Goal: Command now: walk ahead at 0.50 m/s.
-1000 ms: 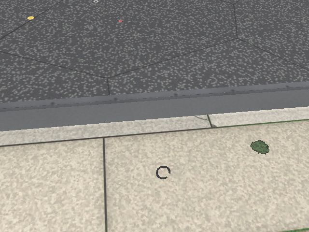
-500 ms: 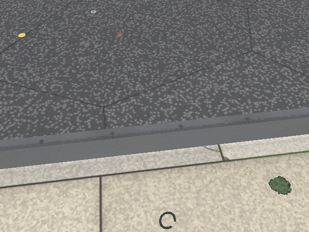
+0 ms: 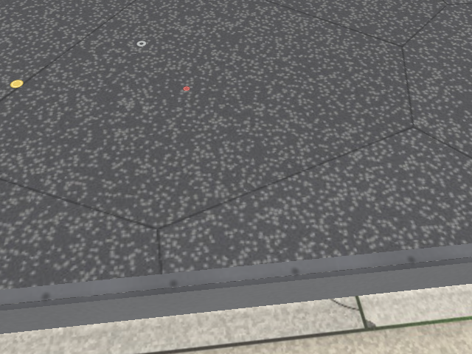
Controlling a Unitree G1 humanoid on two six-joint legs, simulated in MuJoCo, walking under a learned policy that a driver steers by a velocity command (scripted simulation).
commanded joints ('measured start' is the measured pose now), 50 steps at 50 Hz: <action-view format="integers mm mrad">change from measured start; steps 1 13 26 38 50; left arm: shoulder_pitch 41 -341 -98 196 200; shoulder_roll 46 38 102 44 133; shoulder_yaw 11 -2 35 -3 -32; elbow -45 -169 -116 10 -10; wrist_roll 26 16 11 35 -45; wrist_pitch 9 34 4 -38 -10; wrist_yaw -12 -27 2 9 53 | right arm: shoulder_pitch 114 337 281 -46 -210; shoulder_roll -35 -86 -52 82 88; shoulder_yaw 1 13 7 13 94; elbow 19 83 43 -139 -403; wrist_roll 14 13 5 -9 18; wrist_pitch -17 -33 14 93 97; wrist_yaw -6 -20 -29 -35 1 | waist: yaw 4 -59 2 -10 -101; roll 56 85 -23 -60 -3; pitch -47 20 -112 26 -98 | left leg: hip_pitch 193 305 -250 -923 -327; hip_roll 280 214 93 88 -3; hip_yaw -331 -145 -171 -147 227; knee -310 -346 813 1548 888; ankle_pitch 122 421 -209 -141 -257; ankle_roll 110 74 5 -9 99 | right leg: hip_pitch -223 -353 228 187 128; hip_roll -93 -84 -370 -355 -270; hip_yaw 53 -55 356 67 -298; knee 22 -414 -930 -946 -998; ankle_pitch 85 330 -28 -1 1541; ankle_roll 8 76 -111 -79 -61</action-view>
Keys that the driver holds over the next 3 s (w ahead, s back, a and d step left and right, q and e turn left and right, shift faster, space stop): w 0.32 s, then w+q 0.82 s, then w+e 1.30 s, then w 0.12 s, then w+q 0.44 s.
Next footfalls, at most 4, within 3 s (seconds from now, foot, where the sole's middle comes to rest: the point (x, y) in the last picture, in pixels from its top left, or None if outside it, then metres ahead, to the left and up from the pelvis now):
0.44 right None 0.38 -0.11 -0.77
1.04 left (187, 242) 0.71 0.17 -0.61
1.62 right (178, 161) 1.00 0.23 -0.61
2.08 left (123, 98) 1.29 0.46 -0.61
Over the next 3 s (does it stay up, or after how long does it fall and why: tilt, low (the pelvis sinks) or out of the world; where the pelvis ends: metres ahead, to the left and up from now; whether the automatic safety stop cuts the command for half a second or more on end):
stays up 1.59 0.24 0.17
